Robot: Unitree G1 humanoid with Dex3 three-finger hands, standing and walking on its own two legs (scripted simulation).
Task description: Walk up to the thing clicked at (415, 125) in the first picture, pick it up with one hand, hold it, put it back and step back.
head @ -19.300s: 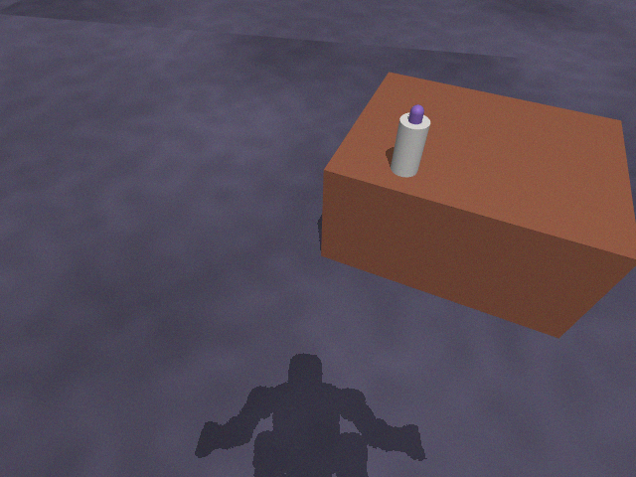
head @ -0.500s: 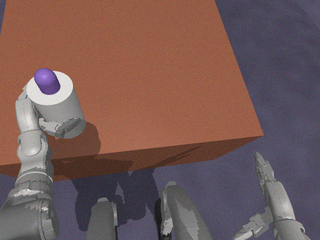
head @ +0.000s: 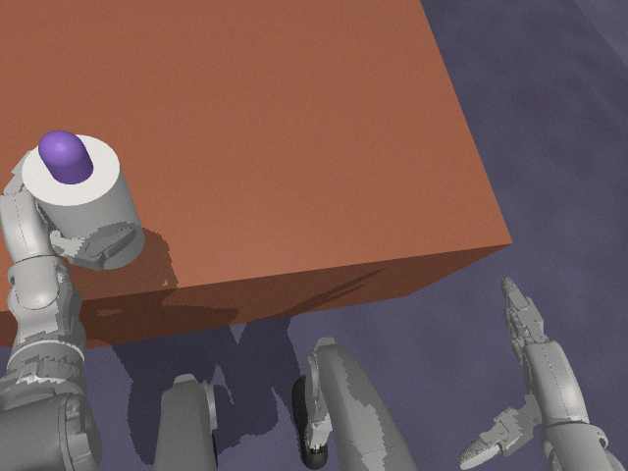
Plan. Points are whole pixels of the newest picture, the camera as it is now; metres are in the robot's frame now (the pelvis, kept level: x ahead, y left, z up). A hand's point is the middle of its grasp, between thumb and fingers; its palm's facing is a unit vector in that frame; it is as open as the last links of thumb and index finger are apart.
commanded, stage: loosen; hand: left
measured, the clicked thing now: (89, 200) +0.46 +0.19 -0.04
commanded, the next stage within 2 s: open in 0.16 s
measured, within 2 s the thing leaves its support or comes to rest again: rests again in 0.90 s
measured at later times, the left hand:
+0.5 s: hand (79, 191) +0.48 +0.20 -0.04, palm faces +0.22 -0.98 -0.04, open 14.3 cm
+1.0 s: hand (10, 170) +0.48 +0.25 +0.01, palm faces +0.26 -0.97 -0.04, open 17.7 cm
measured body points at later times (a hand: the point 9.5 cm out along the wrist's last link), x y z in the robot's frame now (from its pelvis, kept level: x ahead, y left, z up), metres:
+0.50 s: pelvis -0.01 +0.00 -0.01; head +0.16 +0.06 +0.41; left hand +0.46 +0.25 -0.03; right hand +0.16 -0.26 +0.05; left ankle +0.02 +0.12 -0.57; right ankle +0.08 -0.14 -0.57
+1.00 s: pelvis +0.00 +0.00 +0.01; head +0.15 +0.06 +0.43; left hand +0.46 +0.30 +0.02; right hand +0.16 -0.27 +0.07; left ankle +0.02 +0.12 -0.57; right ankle +0.08 -0.14 -0.57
